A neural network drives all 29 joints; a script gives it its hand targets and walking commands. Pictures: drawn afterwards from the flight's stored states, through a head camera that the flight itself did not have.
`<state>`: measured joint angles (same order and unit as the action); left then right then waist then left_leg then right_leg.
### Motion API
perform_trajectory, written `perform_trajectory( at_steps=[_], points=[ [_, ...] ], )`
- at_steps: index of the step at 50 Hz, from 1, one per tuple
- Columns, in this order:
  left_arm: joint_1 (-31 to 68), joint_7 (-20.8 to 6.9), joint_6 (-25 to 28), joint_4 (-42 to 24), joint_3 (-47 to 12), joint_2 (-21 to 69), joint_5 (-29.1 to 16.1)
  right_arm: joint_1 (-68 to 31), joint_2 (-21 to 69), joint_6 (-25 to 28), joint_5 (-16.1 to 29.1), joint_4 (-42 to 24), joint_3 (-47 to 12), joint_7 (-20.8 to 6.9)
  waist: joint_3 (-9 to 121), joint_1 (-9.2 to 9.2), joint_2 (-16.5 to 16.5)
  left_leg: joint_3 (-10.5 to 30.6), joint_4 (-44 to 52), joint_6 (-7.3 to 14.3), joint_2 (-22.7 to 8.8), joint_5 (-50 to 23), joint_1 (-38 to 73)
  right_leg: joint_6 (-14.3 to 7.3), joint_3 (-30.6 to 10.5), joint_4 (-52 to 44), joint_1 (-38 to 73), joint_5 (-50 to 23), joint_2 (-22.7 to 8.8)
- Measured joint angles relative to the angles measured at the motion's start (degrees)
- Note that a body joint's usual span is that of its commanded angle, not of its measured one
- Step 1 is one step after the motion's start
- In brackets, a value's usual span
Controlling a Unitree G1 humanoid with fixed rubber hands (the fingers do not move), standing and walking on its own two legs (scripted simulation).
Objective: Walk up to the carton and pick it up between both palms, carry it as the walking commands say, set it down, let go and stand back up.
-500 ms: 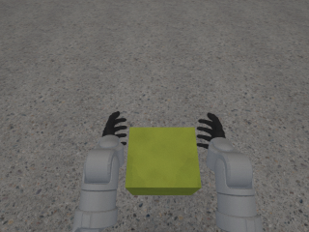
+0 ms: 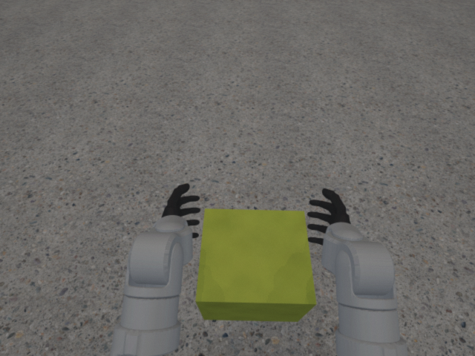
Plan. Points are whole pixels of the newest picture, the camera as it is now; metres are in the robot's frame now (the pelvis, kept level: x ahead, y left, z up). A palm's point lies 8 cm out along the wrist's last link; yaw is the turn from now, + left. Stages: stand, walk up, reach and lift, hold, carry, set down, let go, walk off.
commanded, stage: carry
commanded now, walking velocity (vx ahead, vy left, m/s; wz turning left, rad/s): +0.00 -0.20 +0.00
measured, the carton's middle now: (252, 266) +0.27 +0.00 -0.01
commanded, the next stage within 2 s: none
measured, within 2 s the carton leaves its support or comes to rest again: neither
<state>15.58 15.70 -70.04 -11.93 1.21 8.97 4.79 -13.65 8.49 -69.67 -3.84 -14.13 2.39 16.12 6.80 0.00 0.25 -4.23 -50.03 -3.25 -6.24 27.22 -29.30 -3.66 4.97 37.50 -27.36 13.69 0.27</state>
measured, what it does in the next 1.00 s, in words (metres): steps to the right: left foot, then right foot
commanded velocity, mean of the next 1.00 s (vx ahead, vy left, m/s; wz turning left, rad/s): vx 0.00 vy -0.20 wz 0.00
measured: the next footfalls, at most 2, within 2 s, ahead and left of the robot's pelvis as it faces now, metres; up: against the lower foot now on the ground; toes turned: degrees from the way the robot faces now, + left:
left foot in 0.08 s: +0.05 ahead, +0.12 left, +0.00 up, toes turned +9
right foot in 0.36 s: +0.03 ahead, -0.18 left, +0.00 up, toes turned -12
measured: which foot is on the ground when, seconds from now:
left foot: up 0.00-0.06, down 0.08-0.38, up 0.40-0.60, down 0.62-0.88, up 0.90-1.00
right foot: down 0.00-0.08, up 0.10-0.34, down 0.36-0.62, up 0.64-0.84, down 0.86-1.00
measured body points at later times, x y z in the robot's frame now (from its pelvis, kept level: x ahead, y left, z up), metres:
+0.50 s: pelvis -0.04 -0.08 +0.01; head -0.03 -0.09 +0.46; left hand +0.27 +0.03 +0.10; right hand +0.24 -0.24 +0.09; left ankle -0.04 +0.06 -0.68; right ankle -0.01 -0.17 -0.72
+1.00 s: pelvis -0.10 -0.20 +0.01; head -0.09 -0.21 +0.46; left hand +0.21 -0.09 +0.10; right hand +0.19 -0.35 +0.09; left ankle -0.10 -0.06 -0.67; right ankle -0.05 -0.28 -0.72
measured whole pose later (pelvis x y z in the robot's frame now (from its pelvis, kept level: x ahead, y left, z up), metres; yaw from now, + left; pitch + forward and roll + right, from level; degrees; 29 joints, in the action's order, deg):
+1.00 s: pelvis -0.10 -0.20 +0.01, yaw -2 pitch +4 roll +1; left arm 14.0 14.8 -68.6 -16.3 0.2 8.6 4.7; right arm -11.8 8.1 -68.9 -3.2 -18.7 1.6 15.5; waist 4.0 0.7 -0.4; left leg -6.7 -56.4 -2.6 -6.9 30.6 -29.6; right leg -4.7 10.5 33.5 -24.2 13.6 -2.1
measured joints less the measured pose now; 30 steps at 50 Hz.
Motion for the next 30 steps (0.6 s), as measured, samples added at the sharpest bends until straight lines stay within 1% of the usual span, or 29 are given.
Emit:
perform_trajectory(
  at_steps=[1, 2, 4, 6, 7, 9, 10, 12, 15, 17, 18, 19, 20, 21, 23, 25, 26, 28, 30],
  points=[
    [0.0, 0.1, 0.1, -0.3, -0.1, 0.0, 0.3, 0.0, 0.0, 0.1, 0.3, -0.4, 0.0, -0.1, -0.2, 0.22, 0.2, -1.0, 0.4, 0.5, 0.8, -0.4, 0.7, 0.1, 0.1, -0.6, 0.0, -0.6, -0.1],
    [0.0, 0.2, 0.3, -0.7, 0.0, 0.0, 0.5, -0.2, 0.0, 0.2, 0.5, -0.7, -0.1, -0.2, -0.4, 0.41, 0.3, -2.0, 2.8, 0.9, 1.4, -1.8, 2.1, 0.1, 0.2, -1.1, -0.1, -1.0, -0.1],
    [0.3, 0.4, 0.7, -1.6, 0.5, 0.0, 0.8, -0.9, 0.2, 0.4, 0.7, -1.1, -0.3, -0.4, -0.4, 0.85, 0.1, -3.5, 11.3, 1.9, 2.1, -7.2, 5.9, 0.3, 0.7, -0.5, -0.9, -1.2, 0.4],
    [-0.3, 0.5, 1.2, -2.1, 1.5, -0.1, 1.0, -1.4, 0.4, 1.0, 0.6, -0.1, -1.3, -0.8, -0.6, 0.91, 1.1, -4.0, 11.4, 3.6, 2.1, -9.0, 5.4, 1.5, 0.5, 3.6, -2.7, 4.2, 0.1],
    [-0.8, 0.5, 1.2, -2.4, 1.8, -0.2, 0.9, -1.4, 0.3, 1.0, 0.6, 0.2, -1.8, -0.9, -0.8, 0.62, 1.1, -4.2, 11.8, 3.9, 1.6, -9.3, 5.6, 2.3, 0.3, 7.2, -3.7, 6.8, 0.1],
    [-1.4, 0.4, 0.8, -3.2, 1.7, -0.4, 0.4, -0.9, 0.2, 1.1, 0.3, 0.2, -2.2, -1.0, -1.3, -0.10, 0.9, -4.5, 13.5, 3.7, 0.5, -10.3, 6.4, 3.4, 0.0, 12.9, -4.9, 8.8, -0.5],
    [-1.5, 0.3, 0.7, -3.6, 1.4, -0.4, 0.0, -0.6, 0.2, 1.2, 0.1, -0.1, -2.0, -1.0, -1.6, -0.42, 0.8, -4.5, 14.4, 3.4, 0.0, -10.9, 6.7, 3.8, -0.1, 13.8, -4.9, 8.8, -1.0],
    [-1.5, 0.2, 0.6, -4.4, 0.8, -0.4, -0.4, -0.4, 0.1, 1.3, -0.1, -0.9, -1.5, -0.9, -2.0, -0.83, 0.3, -4.3, 15.8, 2.6, -1.2, -12.0, 7.0, 4.4, 0.0, 12.4, -3.6, 8.9, -1.9],
    [-1.3, 0.2, 0.9, -5.2, 0.4, -0.3, -0.5, -0.8, 0.2, 1.4, -0.1, -2.0, -1.0, -0.9, -2.0, -0.85, -0.7, -4.0, 16.7, 1.3, -3.2, -13.2, 6.4, 4.7, 0.6, 6.0, -0.3, 9.3, -2.6],
    [-1.0, 0.3, 1.1, -5.5, 0.4, -0.3, -0.4, -1.1, 0.3, 1.2, -0.2, -2.5, -1.0, -0.8, -1.8, -0.75, -1.1, -3.7, 16.1, 0.2, -4.4, -13.3, 5.6, 4.5, 1.9, -1.8, 3.3, 7.2, -2.7],
    [-0.8, 0.3, 1.1, -5.5, 0.5, -0.2, -0.4, -1.2, 0.3, 1.2, -0.3, -2.5, -1.0, -0.8, -1.7, -0.74, -1.2, -3.6, 15.3, -0.4, -4.8, -13.1, 5.1, 4.3, 2.7, -5.6, 5.0, 4.1, -2.8],
    [-0.7, 0.2, 1.3, -5.1, 0.4, -0.2, -0.2, -1.2, 0.3, 1.3, -0.5, -2.5, -0.9, -0.8, -1.9, -0.61, -1.8, -3.3, 14.5, -1.1, -5.6, -12.9, 4.7, 3.9, 3.6, -7.1, 5.3, -1.4, -2.4],
    [-0.6, 0.1, 1.3, -4.5, -0.1, -0.1, -0.2, -0.8, 0.1, 1.3, -0.6, -2.5, -0.7, -0.7, -1.9, -0.39, -2.4, -2.7, 13.5, -1.1, -5.9, -11.7, 4.2, 3.2, 4.1, -6.4, 4.9, -2.6, -2.0],
    [-0.6, 0.0, 1.2, -4.0, -0.6, -0.1, -0.2, 0.0, 0.0, 1.2, -0.5, -2.9, -0.5, -0.6, -1.9, -0.13, -2.4, -2.4, 11.6, -1.0, -5.5, -7.9, 3.5, 2.5, 4.3, -5.4, 4.4, -1.9, -2.0],
    [-0.5, -0.2, 1.0, -3.6, -1.3, -0.1, -0.2, 1.2, -0.2, 0.9, 0.1, -4.1, -0.1, -0.5, -2.1, 0.52, -1.8, -2.1, 4.4, -0.5, -3.4, -0.3, 1.2, 1.4, 4.7, -4.3, 3.6, -0.1, -2.5],
    [-0.6, -0.4, 1.2, -3.7, -1.2, -0.1, 0.4, 1.7, -0.3, 0.7, 0.9, -5.0, -0.4, -0.6, -2.5, 1.07, -1.1, -2.7, -2.0, 0.2, -1.3, 1.9, -0.3, 0.6, 4.9, -3.8, 2.9, 0.3, -2.8],
    [-0.6, -0.4, 1.4, -3.8, -0.9, -0.1, 0.7, 1.7, -0.3, 0.7, 1.2, -5.2, -0.7, -0.7, -2.7, 1.23, -0.9, -3.3, -3.1, 0.5, -0.5, 1.8, -0.3, 0.4, 5.0, -3.5, 2.6, 0.3, -2.8],
    [-0.7, -0.3, 1.7, -4.1, -0.3, -0.2, 0.9, 1.7, -0.3, 0.8, 1.6, -5.4, -1.1, -1.0, -2.7, 1.24, -0.7, -4.5, -0.7, 1.1, 0.8, 0.2, 1.3, -0.2, 5.4, -2.8, 1.9, 0.2, -2.2],
    [-0.5, -0.2, 1.9, -4.5, 0.2, -0.1, 0.8, 1.3, -0.3, 1.0, 1.6, -5.4, -1.3, -1.1, -2.6, 1.10, -0.9, -5.7, 8.2, 1.8, 1.7, -5.5, 5.1, -0.7, 6.1, -1.6, 1.1, 0.6, -1.2]
  ],
)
